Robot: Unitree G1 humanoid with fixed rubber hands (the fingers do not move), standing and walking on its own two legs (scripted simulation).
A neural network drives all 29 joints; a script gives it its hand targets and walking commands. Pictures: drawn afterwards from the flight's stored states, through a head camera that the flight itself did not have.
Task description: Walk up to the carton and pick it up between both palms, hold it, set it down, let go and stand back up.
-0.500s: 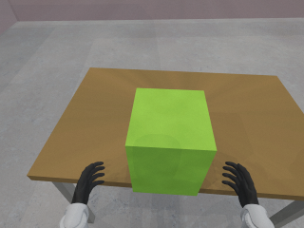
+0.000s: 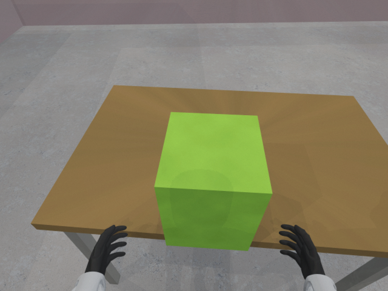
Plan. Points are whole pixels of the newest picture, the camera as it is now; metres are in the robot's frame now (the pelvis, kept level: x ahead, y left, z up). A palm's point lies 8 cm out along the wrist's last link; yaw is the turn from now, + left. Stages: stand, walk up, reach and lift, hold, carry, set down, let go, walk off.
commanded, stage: set down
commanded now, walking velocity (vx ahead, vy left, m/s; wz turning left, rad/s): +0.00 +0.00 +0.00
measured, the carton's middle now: (210, 182) +0.36 +0.00 +0.01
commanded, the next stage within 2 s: let go in 0.56 s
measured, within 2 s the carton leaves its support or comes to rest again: neither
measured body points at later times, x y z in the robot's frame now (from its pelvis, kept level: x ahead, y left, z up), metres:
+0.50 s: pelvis +0.00 +0.01 +0.00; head +0.00 +0.01 +0.45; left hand +0.17 +0.23 -0.08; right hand +0.17 -0.22 -0.07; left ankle -0.04 +0.12 -0.75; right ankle +0.01 -0.11 -0.75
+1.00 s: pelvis -0.01 +0.00 +0.00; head -0.01 +0.00 +0.45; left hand +0.17 +0.23 -0.08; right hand +0.16 -0.23 -0.09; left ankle -0.04 +0.12 -0.75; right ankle +0.01 -0.11 -0.75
